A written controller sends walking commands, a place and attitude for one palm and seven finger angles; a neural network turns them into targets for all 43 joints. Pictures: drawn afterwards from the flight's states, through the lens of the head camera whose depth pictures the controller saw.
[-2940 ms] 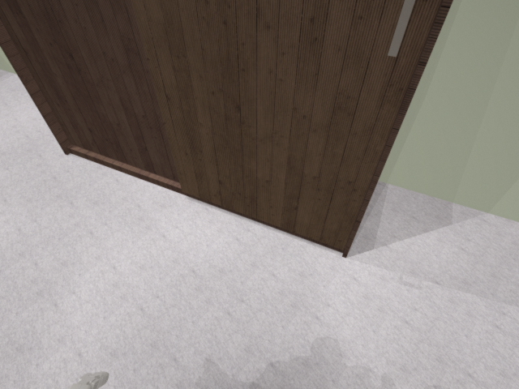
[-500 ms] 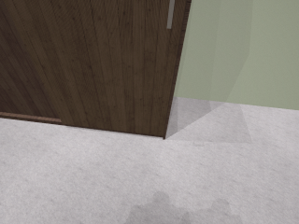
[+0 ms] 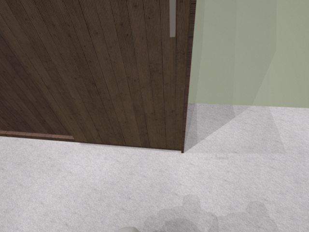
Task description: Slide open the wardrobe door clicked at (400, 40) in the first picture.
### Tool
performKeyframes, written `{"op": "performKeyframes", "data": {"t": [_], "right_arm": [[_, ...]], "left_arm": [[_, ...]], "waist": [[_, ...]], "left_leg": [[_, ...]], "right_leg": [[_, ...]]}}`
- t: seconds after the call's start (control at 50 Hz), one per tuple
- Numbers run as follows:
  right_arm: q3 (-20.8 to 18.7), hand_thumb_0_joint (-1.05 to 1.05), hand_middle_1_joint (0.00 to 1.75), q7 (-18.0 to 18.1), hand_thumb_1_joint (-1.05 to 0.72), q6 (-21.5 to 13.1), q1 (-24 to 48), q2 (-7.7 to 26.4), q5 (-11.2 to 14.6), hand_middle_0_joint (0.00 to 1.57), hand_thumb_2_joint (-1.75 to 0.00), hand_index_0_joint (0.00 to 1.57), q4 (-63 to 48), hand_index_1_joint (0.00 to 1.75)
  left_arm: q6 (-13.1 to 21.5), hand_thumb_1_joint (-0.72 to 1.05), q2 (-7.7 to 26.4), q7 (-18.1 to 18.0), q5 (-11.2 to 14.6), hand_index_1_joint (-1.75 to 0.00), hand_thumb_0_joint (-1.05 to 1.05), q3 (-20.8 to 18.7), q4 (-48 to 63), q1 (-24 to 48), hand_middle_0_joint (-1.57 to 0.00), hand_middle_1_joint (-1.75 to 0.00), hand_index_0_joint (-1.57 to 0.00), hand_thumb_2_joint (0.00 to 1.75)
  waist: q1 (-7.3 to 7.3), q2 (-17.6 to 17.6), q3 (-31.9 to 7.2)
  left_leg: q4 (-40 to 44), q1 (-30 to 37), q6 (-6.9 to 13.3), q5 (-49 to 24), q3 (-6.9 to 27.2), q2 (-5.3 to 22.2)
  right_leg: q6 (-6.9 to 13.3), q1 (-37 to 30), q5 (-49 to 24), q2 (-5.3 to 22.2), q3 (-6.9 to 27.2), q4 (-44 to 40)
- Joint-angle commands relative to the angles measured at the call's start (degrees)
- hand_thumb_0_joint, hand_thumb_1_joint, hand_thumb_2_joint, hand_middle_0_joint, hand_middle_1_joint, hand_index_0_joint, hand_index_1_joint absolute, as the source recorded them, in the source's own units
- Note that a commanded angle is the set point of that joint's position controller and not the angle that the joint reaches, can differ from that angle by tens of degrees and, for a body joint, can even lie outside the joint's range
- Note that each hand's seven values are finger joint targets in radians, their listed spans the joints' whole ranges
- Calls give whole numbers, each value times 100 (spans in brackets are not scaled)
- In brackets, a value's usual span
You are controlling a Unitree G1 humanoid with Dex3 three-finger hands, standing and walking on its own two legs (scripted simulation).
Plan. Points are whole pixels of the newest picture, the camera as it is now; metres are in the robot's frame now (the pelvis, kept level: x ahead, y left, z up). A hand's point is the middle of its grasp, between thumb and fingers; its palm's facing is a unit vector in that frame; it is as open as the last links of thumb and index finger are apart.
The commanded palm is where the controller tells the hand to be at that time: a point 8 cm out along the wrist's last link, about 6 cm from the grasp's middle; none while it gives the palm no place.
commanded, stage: take the last steps up to it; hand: right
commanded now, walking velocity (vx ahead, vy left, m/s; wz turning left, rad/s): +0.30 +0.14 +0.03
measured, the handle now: out of the picture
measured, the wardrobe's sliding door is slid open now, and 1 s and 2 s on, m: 0.00 0.00 0.00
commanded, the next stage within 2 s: come to a stop and stand still in 0.56 s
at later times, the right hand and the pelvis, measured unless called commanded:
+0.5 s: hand (194, 203) +0.26 -0.10 -0.18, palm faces +0.03 +0.98 -0.18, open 7.2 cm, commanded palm none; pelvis +0.19 +0.08 -0.01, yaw -1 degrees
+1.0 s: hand (187, 177) +0.34 -0.08 -0.18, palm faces +0.08 +0.97 -0.21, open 7.4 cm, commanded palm none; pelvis +0.32 +0.11 +0.00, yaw -1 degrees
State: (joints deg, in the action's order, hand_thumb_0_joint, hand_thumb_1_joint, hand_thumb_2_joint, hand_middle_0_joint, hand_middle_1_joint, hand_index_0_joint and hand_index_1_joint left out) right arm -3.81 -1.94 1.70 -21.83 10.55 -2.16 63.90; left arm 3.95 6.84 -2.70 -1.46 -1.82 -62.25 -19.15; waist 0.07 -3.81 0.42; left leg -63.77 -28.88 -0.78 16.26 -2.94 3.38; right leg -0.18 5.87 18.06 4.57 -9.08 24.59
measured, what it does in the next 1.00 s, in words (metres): walks ahead: left foot, then right foot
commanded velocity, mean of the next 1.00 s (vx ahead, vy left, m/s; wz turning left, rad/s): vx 0.05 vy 0.04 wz -0.03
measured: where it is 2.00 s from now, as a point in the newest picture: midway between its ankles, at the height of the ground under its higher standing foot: outside the picture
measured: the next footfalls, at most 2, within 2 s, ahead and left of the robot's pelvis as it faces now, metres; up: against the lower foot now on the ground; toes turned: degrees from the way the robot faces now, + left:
left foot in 0.26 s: +0.25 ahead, +0.19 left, +0.00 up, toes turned +9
right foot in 0.62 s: +0.34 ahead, -0.01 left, +0.00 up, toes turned -11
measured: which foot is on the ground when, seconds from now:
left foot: up 0.00-0.24, down 0.26-0.62, up 0.64-1.00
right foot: down 0.00-0.26, up 0.28-0.60, down 0.62-1.00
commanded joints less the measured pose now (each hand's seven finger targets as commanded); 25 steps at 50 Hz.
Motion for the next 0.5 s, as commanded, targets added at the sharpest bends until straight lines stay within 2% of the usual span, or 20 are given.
{"op": "performKeyframes", "data": {"t": [0.0, 0.02, 0.06, 0.12, 0.14, 0.16, 0.18, 0.2, 0.22, 0.24, 0.26, 0.28, 0.3, 0.32, 0.34, 0.36, 0.4, 0.42, 0.44, 0.48], "right_arm": [[-26, 0, 30, -67, -90, -81, 466, 33, 18, 20, -90, 20, -601, 30], [-22, 0, 30, -80, -90, -83, 745, 54, 17, 20, -90, 20, -713, 30], [-7, 0, 30, -96, -90, -113, 1144, 62, 51, 20, -90, 20, -867, 30], [-31, 0, 30, -84, -90, -180, 1423, 132, 74, 20, -90, 20, -909, 30], [-49, 0, 30, -75, -90, -201, 1362, 206, 82, 20, -90, 20, -897, 30], [-79, 0, 30, -66, -90, -233, 1133, 278, 73, 20, -90, 20, -836, 30], [-112, 0, 30, -49, -90, -284, 636, 382, 72, 20, -90, 20, -679, 30], [-191, 0, 30, -10, -90, -373, -229, 649, 51, 20, -90, 20, -407, 30], [-359, 0, 30, 75, -90, -467, -1041, 1306, 11, 20, -90, 20, -181, 30], [-396, 0, 30, 153, -90, -468, -1196, 1753, 98, 20, -90, 20, -147, 30], [-378, 0, 30, 200, -90, -435, -680, 1664, 129, 20, -90, 20, -294, 30], [-283, 0, 30, 212, -90, -398, 7, 1383, 114, 20, -90, 20, -501, 30], [-178, 0, 30, 238, -90, -413, 537, 1044, 98, 20, -90, 20, -630, 30], [-91, 0, 30, 259, -90, -445, 840, 791, 77, 20, -90, 20, -718, 30], [-57, 0, 30, 279, -90, -478, 942, 679, 56, 20, -90, 20, -719, 30], [-29, 0, 30, 283, -90, -498, 948, 596, 45, 20, -90, 20, -702, 30], [11, 0, 30, 281, -90, -510, 861, 534, 48, 20, -90, 20, -646, 30], [-4, 0, 30, 285, -90, -512, 746, 460, 46, 20, -90, 20, -628, 30], [-13, 0, 30, 293, -90, -529, 696, 521, 33, 20, -90, 20, -583, 30], [-22, 0, 30, 274, -90, -526, 599, 623, 48, 20, -90, 20, -545, 30]], "left_arm": [[69, 90, 886, -12, 12, -30, 0, -166, -30, -645, -20, -30, -20, 90], [60, 90, 884, -2, 0, -30, 0, -175, -58, -729, -20, -30, -20, 90], [45, 90, 985, 18, -32, -30, 0, -224, -64, -707, -20, -30, -20, 90], [-10, 90, 1083, 61, -73, -30, 0, -291, -85, -701, -20, -30, -20, 90], [-27, 90, 1147, 75, -79, -30, 0, -334, -96, -643, -20, -30, -20, 90], [-48, 90, 1221, 84, -73, -30, 0, -353, -73, -555, -20, -30, -20, 90], [-72, 90, 1276, 94, -56, -30, 0, -357, -61, -469, -20, -30, -20, 90], [-85, 90, 1198, 124, -29, -30, 0, -350, -70, -478, -20, -30, -20, 90], [-79, 90, 831, 196, 42, -30, 0, -270, -35, -801, -20, -30, -20, 90], [-123, 90, 467, 188, 122, -30, 0, -187, 256, -716, -20, -30, -20, 90], [-165, 90, 551, 195, 140, -30, 0, -199, 306, -421, -20, -30, -20, 90], [-170, 90, 606, 209, 92, -30, 0, -240, 377, -102, -20, -30, -20, 90], [-193, 90, 635, 225, 19, -30, 0, -241, 360, -10, -20, -30, -20, 90], [-240, 90, 569, 236, -27, -30, 0, -231, 285, -188, -20, -30, -20, 90], [-291, 90, 469, 246, -34, -30, 0, -226, 216, -379, -20, -30, -20, 90], [-330, 90, 402, 252, -41, -30, 0, -202, 190, -475, -20, -30, -20, 90], [-365, 90, 335, 269, -37, -30, 0, -180, 255, -439, -20, -30, -20, 90], [-358, 90, 305, 278, -39, -30, 0, -165, 342, -262, -20, -30, -20, 90], [-329, 90, 262, 302, -27, -30, 0, -159, 412, -171, -20, -30, -20, 90], [-274, 90, 285, 322, -11, -30, 0, -128, 517, 77, -20, -30, -20, 90]], "waist": [[-47, 1267, 864], [-111, 1309, 999], [-138, 1271, 1061], [-219, 1357, 1040], [-146, 1315, 953], [-13, 1252, 816], [231, 1121, 479], [629, 645, -56], [903, -857, -941], [754, -1646, -1146], [693, -1214, -1022], [501, -863, -377], [255, -561, 81], [23, -255, 78], [-133, -81, 48], [-219, -167, 66], [-249, -317, 169], [-193, -243, 202], [-194, -213, 178], [-105, -196, 181]], "left_leg": [[248, -1145, -125, -589, 35, 384], [598, -1112, -128, -632, -23, 448], [1472, -824, -109, -698, -100, 493], [2358, -15, -12, -650, -404, 242], [2489, 308, 46, -605, -436, 186], [2608, 740, 105, -528, -550, 55], [2923, 1439, 173, -505, -694, -117], [3299, 2675, 246, -550, -664, -217], [3784, 4091, 558, -69, 761, 984], [4560, 4130, 915, -271, 2828, 2194], [4986, 3392, 1074, 996, 2796, 2195], [5220, 2530, 1069, 1849, 2563, 2014], [5231, 1761, 988, 1700, 2010, 1820], [5197, 1383, 889, 1147, 1371, 1587], [5209, 1168, 825, 687, 889, 1442], [5197, 1001, 804, 330, 585, 1335], [5246, 969, 868, -1, 326, 1200], [5253, 1055, 927, -107, 337, 1200], [5215, 1164, 983, -255, 334, 1234], [5064, 1419, 1031, -405, 330, 1248]], "right_leg": [[650, 36, -1545, 1361, 692, -1389], [655, 118, -1537, 1368, 663, -1404], [630, 177, -1524, 1396, 544, -1401], [576, 270, -1640, 1378, 442, -1212], [540, 316, -1719, 1448, 481, -1054], [497, 323, -2081, 1419, 385, -731], [390, 317, -2615, 1261, 205, -16], [196, 636, -2682, 965, 9, 1263], [59, 1765, -866, 436, -195, 3177], [41, 2704, 1649, -200, 374, 4856], [176, 2824, 1364, 91, 922, 5395], [180, 3008, 918, 260, 934, 5586], [158, 2899, 519, 460, 914, 5393], [106, 2550, 280, 513, 867, 5054], [53, 2250, 205, 517, 786, 4682], [9, 2106, 189, 493, 699, 4313], [-56, 2030, 108, 416, 547, 3644], [-72, 2026, 101, 397, 486, 3230], [-75, 1952, 94, 410, 475, 2776], [-68, 1836, 75, 310, 349, 2070]]}}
